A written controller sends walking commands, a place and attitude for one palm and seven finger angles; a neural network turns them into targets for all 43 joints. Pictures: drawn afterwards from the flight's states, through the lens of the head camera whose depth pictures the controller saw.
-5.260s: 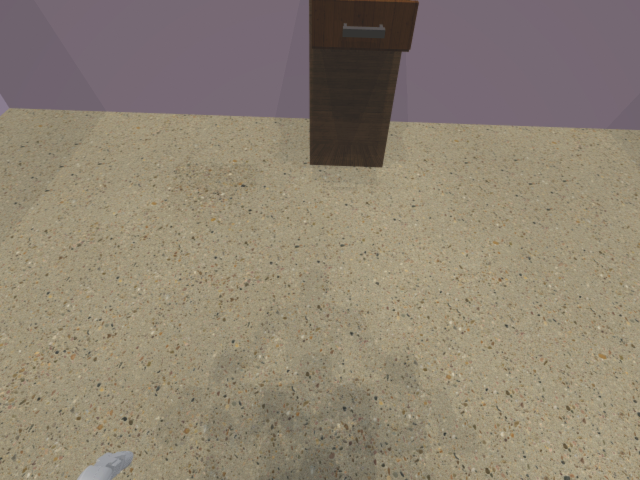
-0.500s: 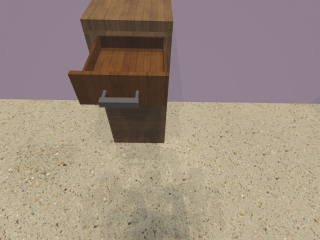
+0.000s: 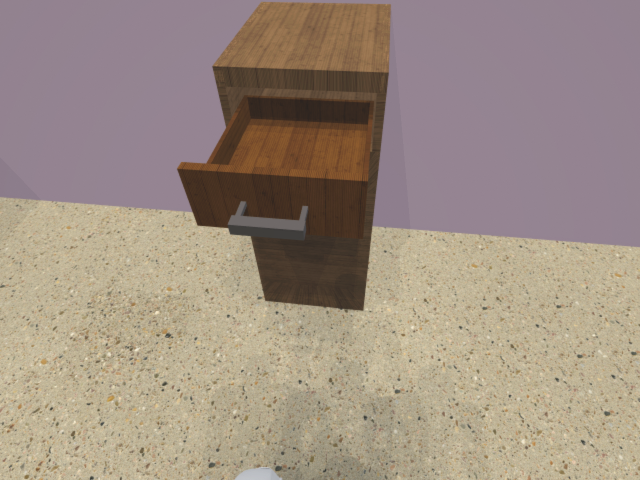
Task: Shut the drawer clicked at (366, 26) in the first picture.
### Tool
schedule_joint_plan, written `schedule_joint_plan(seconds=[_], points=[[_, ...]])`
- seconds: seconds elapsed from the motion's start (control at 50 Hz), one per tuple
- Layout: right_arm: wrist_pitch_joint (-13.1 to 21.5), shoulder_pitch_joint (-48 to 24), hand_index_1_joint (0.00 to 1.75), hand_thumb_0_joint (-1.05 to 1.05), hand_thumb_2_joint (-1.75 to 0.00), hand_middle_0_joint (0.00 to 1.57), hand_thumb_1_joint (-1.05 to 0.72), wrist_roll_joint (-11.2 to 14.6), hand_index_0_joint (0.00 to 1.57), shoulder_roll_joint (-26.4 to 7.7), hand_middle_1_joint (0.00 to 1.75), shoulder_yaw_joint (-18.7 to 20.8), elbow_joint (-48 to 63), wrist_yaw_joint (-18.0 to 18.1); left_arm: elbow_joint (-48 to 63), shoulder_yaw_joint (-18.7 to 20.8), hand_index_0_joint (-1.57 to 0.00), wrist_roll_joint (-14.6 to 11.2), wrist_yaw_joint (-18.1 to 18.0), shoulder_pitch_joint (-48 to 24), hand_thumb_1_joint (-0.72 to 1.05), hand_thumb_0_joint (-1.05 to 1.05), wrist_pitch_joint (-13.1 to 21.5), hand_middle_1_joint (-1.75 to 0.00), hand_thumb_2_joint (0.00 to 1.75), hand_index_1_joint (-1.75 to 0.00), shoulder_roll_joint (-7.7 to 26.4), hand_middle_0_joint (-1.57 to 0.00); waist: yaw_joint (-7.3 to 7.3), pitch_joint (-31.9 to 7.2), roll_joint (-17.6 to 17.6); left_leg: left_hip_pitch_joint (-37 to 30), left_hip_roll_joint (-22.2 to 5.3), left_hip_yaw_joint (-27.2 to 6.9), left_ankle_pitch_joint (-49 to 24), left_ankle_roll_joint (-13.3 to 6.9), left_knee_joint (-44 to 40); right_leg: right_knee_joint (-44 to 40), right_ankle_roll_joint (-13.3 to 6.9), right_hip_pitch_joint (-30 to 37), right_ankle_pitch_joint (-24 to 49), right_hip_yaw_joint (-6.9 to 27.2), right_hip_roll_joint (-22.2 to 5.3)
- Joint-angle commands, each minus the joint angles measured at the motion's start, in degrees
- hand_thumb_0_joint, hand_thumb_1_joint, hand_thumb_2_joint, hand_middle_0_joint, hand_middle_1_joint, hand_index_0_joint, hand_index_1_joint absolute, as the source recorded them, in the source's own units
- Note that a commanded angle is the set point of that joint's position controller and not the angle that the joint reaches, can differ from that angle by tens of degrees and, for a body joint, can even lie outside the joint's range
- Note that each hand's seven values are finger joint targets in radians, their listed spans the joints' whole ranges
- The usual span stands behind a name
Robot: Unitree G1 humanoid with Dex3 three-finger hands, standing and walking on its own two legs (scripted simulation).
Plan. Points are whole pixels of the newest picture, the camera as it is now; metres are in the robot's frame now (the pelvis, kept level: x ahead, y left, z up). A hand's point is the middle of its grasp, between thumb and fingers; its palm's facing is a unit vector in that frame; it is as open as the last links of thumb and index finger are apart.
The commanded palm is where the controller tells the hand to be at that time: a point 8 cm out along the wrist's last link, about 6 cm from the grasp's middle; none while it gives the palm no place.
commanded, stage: take the last steps up to it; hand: left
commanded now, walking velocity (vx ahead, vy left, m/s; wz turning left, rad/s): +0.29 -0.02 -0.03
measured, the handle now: (270, 218) +0.53 +0.14 +0.01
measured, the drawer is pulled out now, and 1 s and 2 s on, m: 0.30 0.30 0.30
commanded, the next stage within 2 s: come to a stop and stand still in 0.52 s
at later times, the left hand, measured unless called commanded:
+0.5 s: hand (189, 432) +0.22 +0.24 -0.17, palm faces -0.01 -0.98 -0.20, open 7.3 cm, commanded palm none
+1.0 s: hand (234, 402) +0.27 +0.18 -0.16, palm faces +0.00 -0.96 -0.27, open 7.2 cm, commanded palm none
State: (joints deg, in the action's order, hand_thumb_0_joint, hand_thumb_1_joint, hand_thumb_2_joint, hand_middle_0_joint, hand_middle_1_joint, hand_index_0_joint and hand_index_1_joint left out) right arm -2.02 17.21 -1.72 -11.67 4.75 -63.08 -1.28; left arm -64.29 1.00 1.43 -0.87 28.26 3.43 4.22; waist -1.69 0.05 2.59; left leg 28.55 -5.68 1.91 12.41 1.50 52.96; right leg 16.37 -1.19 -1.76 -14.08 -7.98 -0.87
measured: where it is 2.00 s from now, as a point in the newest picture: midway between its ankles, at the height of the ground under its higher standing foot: outside the picture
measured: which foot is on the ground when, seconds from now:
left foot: up 0.00-0.14, down 0.16-0.66, up 0.68-1.00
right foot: down 0.00-0.16, up 0.18-0.64, down 0.66-1.00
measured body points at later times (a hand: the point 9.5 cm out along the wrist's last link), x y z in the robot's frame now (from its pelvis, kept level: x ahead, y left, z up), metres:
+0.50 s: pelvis +0.13 +0.05 +0.00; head +0.13 +0.06 +0.45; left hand +0.22 +0.29 -0.15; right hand +0.11 -0.18 -0.16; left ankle +0.09 +0.15 -0.75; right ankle +0.19 -0.09 -0.69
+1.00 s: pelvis +0.17 -0.01 -0.01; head +0.20 -0.04 +0.44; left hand +0.27 +0.23 -0.14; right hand +0.20 -0.25 -0.18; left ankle +0.15 +0.14 -0.68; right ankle +0.25 -0.10 -0.75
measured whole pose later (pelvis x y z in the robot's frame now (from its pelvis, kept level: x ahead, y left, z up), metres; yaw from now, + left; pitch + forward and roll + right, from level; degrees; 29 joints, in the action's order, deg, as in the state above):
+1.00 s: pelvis +0.17 -0.01 -0.01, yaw -3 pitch -1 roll +2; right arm -3.8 10.9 -1.0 -11.7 4.3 -60.0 0.7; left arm -58.0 2.5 1.3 -2.3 7.5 -0.4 8.1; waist -0.6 4.8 2.0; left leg 23.8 -1.0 0.7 24.0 3.5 58.8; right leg 26.9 -3.7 -19.1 -7.1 -8.0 -3.4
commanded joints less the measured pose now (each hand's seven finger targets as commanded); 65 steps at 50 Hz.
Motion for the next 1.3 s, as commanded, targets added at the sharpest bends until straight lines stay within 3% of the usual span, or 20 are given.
schedule_joint_plan(seconds=[0.0, 0.06, 0.1, 0.14, 0.16, 0.28, 0.52, 0.56, 0.6, 0.62, 0.64, 0.68, 0.78, 0.94, 1.06, 1.1, 1.14, 1.18, 1.22, 1.28], points=[[3.19, -10.93, 0.3, 0.0, -0.9, 0.2, -0.9, 0.42, 0.2, 0.31, 0.3, -1.01, 7.39, -0.15, -0.17, 2.0, -0.2, 0.47, -0.74, 3.62, 0.9, 0.0, 0.92, -0.3, 0.9, -0.3, 10.06, -0.2, -1.56, 8.22, -10.81, 5.1, -0.05, 2.66, 4.45, -0.87, -10.31, -7.14, -7.98, -0.97, 2.6, 13.5, -16.35], [4.27, -7.33, 0.3, 0.0, -0.9, 0.2, -0.9, 0.68, 0.2, 0.94, 0.3, -1.36, 6.35, 0.17, -0.51, 2.27, -0.2, 0.3, -0.6, 1.84, 0.9, 0.0, 0.31, -0.3, 0.9, -0.3, 10.59, -0.2, 0.31, 6.85, -11.59, -8.02, 2.39, 5.23, 3.23, -1.96, -20.01, -1.57, -6.43, -6.21, 6.08, 10.79, -14.22], [5.39, 2.49, 0.3, 0.0, -0.9, 0.2, -0.9, 0.48, 0.2, -1.56, 0.3, -1.04, 2.86, 1.14, -0.79, 2.2, -0.2, -0.34, -0.33, 1.38, 0.9, 0.0, -0.09, -0.3, 0.9, -0.3, 9.16, -0.2, 4.26, 1.39, -5.12, -25.12, 2.93, 5.51, -1.06, -2.62, -28.19, 12.26, -3.54, -11.6, 9.52, 5.98, -8.96], [5.49, 14.2, 0.3, 0.0, -0.9, 0.2, -0.9, 0.34, 0.2, -11.62, 0.3, 1.1, 0.52, 2.33, 1.52, 1.26, -0.2, -0.62, -0.04, 1.12, 0.9, 0.0, -0.28, -0.3, 0.9, -0.3, 4.98, -0.2, 7.55, -5.86, 14.76, -39.5, -19.99, -23.77, -0.9, -9.99, -37.58, 39.56, 0.84, -30.83, -18.92, 1.09, -0.58], [4.74, 13.03, 0.3, 0.0, -0.9, 0.2, -0.9, 0.39, 0.2, -11.43, 0.3, 0.93, 0.93, 2.64, 2.63, 1.67, -0.2, -0.17, -0.31, -2.22, 0.9, 0.0, -0.73, -0.3, 0.9, -0.3, 6.45, -0.2, 7.46, -2.49, 7.75, -35.17, -21.74, -24.02, 1.89, -11.72, -39.74, 45.82, -0.15, -33.03, -18.81, 5.41, -2.61], [6.65, 3.6, 0.3, 0.0, -0.9, 0.2, -0.9, 0.58, 0.2, -0.89, 0.3, -1.59, 2.83, 3.24, 0.76, 2.39, -0.2, 0.28, 0.69, -3.73, 0.9, 0.0, -2.35, -0.3, 0.9, -0.3, 4.59, -0.2, 1.67, 4.38, 2.78, -19.97, -12.05, -2.81, -20.85, -8.3, -40.86, 48.64, 2.09, -28.64, -1.91, 6.34, -6.26], [5.32, 6.53, 0.3, 0.0, -0.9, 0.2, -0.9, -0.41, 0.2, -4.53, 0.3, -1.02, 1.51, 2.99, 8.79, 2.03, -0.2, -0.19, 1.31, -20.87, 0.9, 0.0, -3.16, -0.3, 0.9, -0.3, 7.4, -0.2, 3.73, 8.4, 3.6, -23.23, -12.07, -0.38, -24.64, -9.92, -37.84, 23.67, 1.52, -26.58, -0.5, 2.76, -4.7], [4.85, 6.24, 0.3, 0.0, -0.9, 0.2, -0.9, -0.38, 0.2, -5.14, 0.3, -0.85, 1.22, 3.0, 8.46, 2.19, -0.2, -0.18, 1.33, -19.56, 0.9, 0.0, -2.78, -0.3, 0.9, -0.3, 7.53, -0.2, 3.02, 7.04, 3.62, -22.35, -11.6, 0.12, -23.42, -8.94, -34.91, 19.59, 0.82, -20.89, 0.62, 1.46, -3.1], [4.6, 6.13, 0.3, 0.0, -0.9, 0.2, -0.9, 0.24, 0.2, -4.78, 0.3, -1.07, 0.64, 2.81, 5.76, 2.54, -0.2, -0.05, 1.12, -11.99, 0.9, 0.0, -1.76, -0.3, 0.9, -0.3, 9.37, -0.2, -0.52, 1.44, -0.12, -20.76, -7.84, 2.74, -22.27, -6.18, -24.99, 10.98, 0.44, -7.53, 7.5, 0.11, -1.18], [4.78, 6.64, 0.3, 0.0, -0.9, 0.2, -0.9, 0.82, 0.2, -2.87, 0.3, -1.57, 0.34, 2.48, 4.29, 3.05, -0.2, 0.1, 0.51, -7.44, 0.9, 0.0, -0.9, -0.3, 0.9, -0.3, 12.7, -0.2, -2.37, -2.59, -5.99, -13.25, -4.67, 4.48, -14.57, -3.77, -16.49, 10.04, -0.89, 3.56, 18.03, 6.52, -6.24], [4.72, 8.67, 0.3, 0.0, -0.9, 0.2, -0.9, 1.39, 0.2, 0.72, 0.3, -2.29, 1.13, 2.34, 3.2, 4.04, -0.2, 0.02, -0.12, -3.68, 0.9, 0.0, -0.28, -0.3, 0.9, -0.3, 17.34, -0.2, -2.51, -8.25, -17.5, -5.02, 2.57, 7.93, 14.02, -0.5, -4.16, 7.91, -6.25, 11.78, 38.56, 21.66, -20.95], [3.02, 8.73, 0.3, 0.0, -0.9, 0.2, -0.9, 1.84, 0.2, 0.39, 0.3, -2.33, 0.2, 3.28, 3.83, 2.75, -0.2, -0.9, -0.69, -9.05, 0.9, 0.0, -0.3, -0.3, 0.9, -0.3, 16.01, -0.2, 0.12, -8.7, -11.99, -10.29, 1.15, -0.74, 22.76, 0.01, 2.87, 5.3, -10.97, 1.93, 50.43, 19.36, -22.1], [-0.17, 6.99, 0.3, 0.0, -0.9, 0.2, -0.9, 1.93, 0.2, 1.28, 0.3, -1.96, -1.2, 3.24, 6.37, 2.17, -0.2, -0.47, -1.99, -16.94, 0.9, 0.0, -1.95, -0.3, 0.9, -0.3, 13.34, -0.2, 1.96, -3.04, -7.6, -11.3, 1.99, -1.47, 15.76, 0.98, 3.22, 3.54, -8.63, -10.24, 40.65, 12.82, -18.46], [-2.29, 0.94, 0.3, 0.0, -0.9, 0.2, -0.9, 0.52, 0.2, -2.1, 0.3, -0.16, 4.01, 1.92, 8.22, 4.21, -0.2, 0.08, -2.55, -16.23, 0.9, 0.0, -3.45, -0.3, 0.9, -0.3, 15.63, -0.2, 0.25, -2.29, -10.07, -4.19, 3.16, -3.35, 10.92, 2.19, 7.93, -0.56, -9.02, -10.94, 17.29, 15.82, -19.39], [-0.64, 0.08, 0.3, 0.0, -0.9, 0.2, -0.9, 0.98, 0.2, -1.51, 0.3, -0.84, 5.8, 1.13, 9.11, 4.35, -0.2, 1.05, -1.67, -16.96, 0.9, 0.0, -4.17, -0.3, 0.9, -0.3, 16.88, -0.2, 0.04, -1.84, -15.51, -12.53, 4.55, 0.92, 13.72, 0.5, -9.9, -7.11, -6.33, -15.17, -11.39, 17.24, -15.8], [0.15, 4.49, 0.3, 0.0, -0.9, 0.2, -0.9, 1.01, 0.2, -0.89, 0.3, -1.29, 4.21, 1.23, 8.41, 4.21, -0.2, 0.83, -1.48, -17.4, 0.9, 0.0, -4.44, -0.3, 0.9, -0.3, 16.89, -0.2, 1.94, -2.7, -14.99, -20.0, 5.95, 3.19, 11.23, -0.27, -20.31, -7.58, -3.91, -17.16, -14.07, 15.4, -13.04], [0.94, 8.72, 0.3, 0.0, -0.9, 0.2, -0.9, 0.95, 0.2, -1.34, 0.3, -1.64, 2.43, 1.74, 7.54, 3.29, -0.2, 0.01, -1.21, -17.0, 0.9, 0.0, -4.82, -0.3, 0.9, -0.3, 14.81, -0.2, 3.92, -2.15, -8.39, -29.04, 5.2, 2.31, 6.62, -0.71, -33.18, -1.97, 0.16, -23.17, -18.62, 11.88, -9.31], [1.58, 3.42, 0.3, 0.0, -0.9, 0.2, -0.9, -0.19, 0.2, -7.07, 0.3, -1.03, 4.77, 2.47, 7.8, 1.97, -0.2, -1.17, -0.73, -16.06, 0.9, 0.0, -5.19, -0.3, 0.9, -0.3, 8.89, -0.2, 2.94, 6.6, 14.94, -11.88, -12.43, -20.78, 29.62, -5.9, -50.19, 18.27, 3.41, -26.06, -10.08, 4.07, -1.16], [1.94, -5.9, 0.3, 0.0, -0.9, 0.2, -0.9, -0.28, 0.2, -7.22, 0.3, -1.88, 7.28, 3.05, 6.71, 2.49, -0.2, -0.06, -0.11, -14.51, 0.9, 0.0, -5.68, -0.3, 0.9, -0.3, 9.59, -0.2, -0.28, 10.29, 11.87, 0.87, -13.99, -21.82, 28.84, -8.53, -53.61, 29.43, 2.64, -19.77, -6.46, 9.46, -2.23], [2.99, -4.21, 0.3, 0.0, -0.9, 0.2, -0.9, 0.46, 0.2, -5.73, 0.3, -2.25, 6.07, 3.69, 3.65, 2.88, -0.2, 0.37, 0.64, -9.63, 0.9, 0.0, -5.22, -0.3, 0.9, -0.3, 9.92, -0.2, -0.76, 8.18, 3.33, -11.93, -7.26, -11.53, 13.79, -5.76, -47.36, 37.96, 3.35, -26.44, -1.55, 9.24, 0.47]])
